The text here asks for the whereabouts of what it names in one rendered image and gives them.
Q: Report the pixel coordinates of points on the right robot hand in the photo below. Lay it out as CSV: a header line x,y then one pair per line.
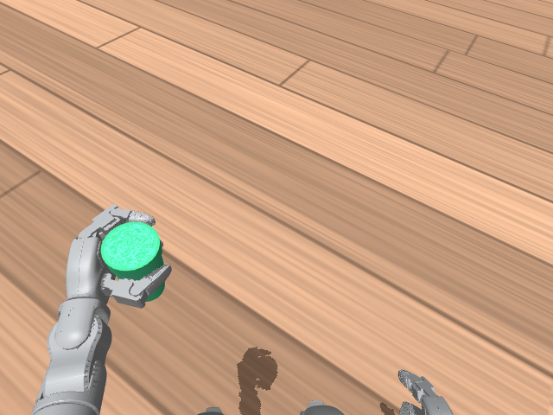
x,y
424,393

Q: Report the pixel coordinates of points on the cup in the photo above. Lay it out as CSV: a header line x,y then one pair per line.
x,y
133,250

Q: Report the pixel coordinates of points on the left robot arm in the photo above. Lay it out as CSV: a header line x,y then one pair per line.
x,y
78,343

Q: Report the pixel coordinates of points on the left robot hand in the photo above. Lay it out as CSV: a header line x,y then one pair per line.
x,y
87,275

